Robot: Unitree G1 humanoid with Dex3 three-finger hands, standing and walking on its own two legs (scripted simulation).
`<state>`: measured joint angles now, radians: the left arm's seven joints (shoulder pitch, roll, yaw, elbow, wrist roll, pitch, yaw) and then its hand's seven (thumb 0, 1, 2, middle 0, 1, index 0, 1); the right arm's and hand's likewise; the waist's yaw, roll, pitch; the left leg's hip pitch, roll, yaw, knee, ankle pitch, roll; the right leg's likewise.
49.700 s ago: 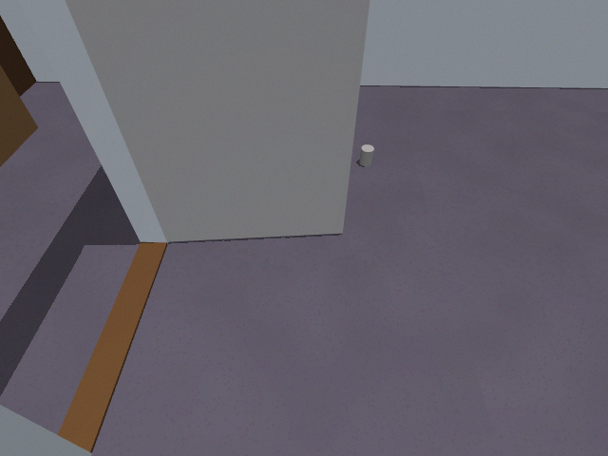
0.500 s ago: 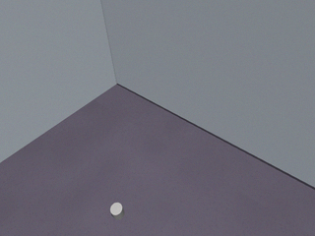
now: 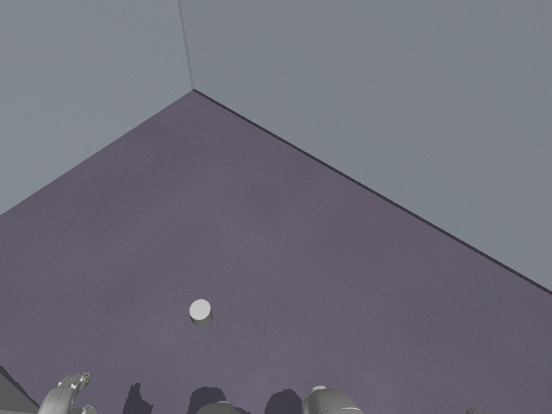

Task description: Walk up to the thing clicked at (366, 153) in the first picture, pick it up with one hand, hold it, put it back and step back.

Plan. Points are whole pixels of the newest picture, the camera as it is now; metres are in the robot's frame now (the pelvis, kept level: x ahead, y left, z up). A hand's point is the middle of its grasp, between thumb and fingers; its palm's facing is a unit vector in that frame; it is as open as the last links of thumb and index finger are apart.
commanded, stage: step back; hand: left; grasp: from above
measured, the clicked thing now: (201, 313) +0.46 +0.21 -0.71
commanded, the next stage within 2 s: none
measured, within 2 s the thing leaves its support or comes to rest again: neither
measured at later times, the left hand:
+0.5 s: hand out of the picture -0.03 +0.23 -0.13, palm faces -0.08 -0.91 -0.41, open 7.3 cm
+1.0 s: hand out of the picture -0.16 +0.23 -0.14, palm faces -0.02 -0.92 -0.39, open 7.3 cm
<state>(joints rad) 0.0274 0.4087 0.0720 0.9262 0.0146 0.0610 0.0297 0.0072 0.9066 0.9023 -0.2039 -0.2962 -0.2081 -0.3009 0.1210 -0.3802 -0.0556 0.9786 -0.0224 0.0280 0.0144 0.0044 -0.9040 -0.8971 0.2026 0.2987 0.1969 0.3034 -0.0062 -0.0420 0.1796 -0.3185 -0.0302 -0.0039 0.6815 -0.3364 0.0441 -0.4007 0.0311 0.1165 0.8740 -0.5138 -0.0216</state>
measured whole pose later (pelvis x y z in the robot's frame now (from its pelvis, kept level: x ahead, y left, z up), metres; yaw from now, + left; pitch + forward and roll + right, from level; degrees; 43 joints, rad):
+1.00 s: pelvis -0.27 -0.03 +0.01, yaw -2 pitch -2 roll -1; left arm 0.16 0.39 0.09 0.82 0.02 0.06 0.01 0.01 0.91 0.90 -0.20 -0.30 -0.21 -0.30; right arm 0.12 -0.37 -0.04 0.83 -0.03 0.03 -0.01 0.01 -0.90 -0.90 0.21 0.30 0.20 0.30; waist 0.01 -0.01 0.17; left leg -0.35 0.03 -0.01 0.61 -0.24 0.02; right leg -0.38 0.08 0.10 1.06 -0.53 0.01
